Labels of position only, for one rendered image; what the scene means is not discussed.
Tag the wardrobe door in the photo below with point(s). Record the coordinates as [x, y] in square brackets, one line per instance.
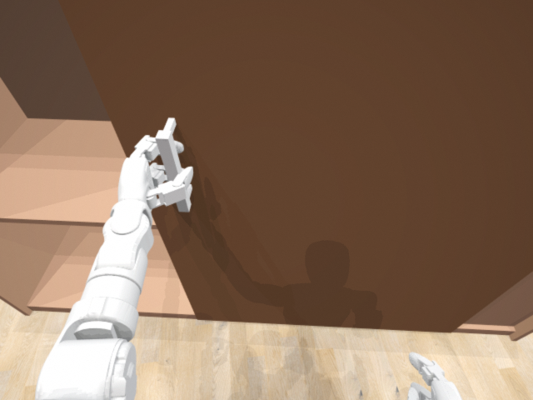
[356, 163]
[512, 307]

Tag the left robot upper arm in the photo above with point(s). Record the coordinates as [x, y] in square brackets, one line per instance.
[90, 369]

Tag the robot left forearm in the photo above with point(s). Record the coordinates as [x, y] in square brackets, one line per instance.
[108, 306]

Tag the robot left hand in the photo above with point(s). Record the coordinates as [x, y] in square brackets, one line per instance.
[137, 178]

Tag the handle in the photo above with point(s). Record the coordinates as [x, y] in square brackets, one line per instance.
[170, 159]

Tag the robot right hand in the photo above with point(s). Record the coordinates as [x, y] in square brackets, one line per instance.
[434, 376]

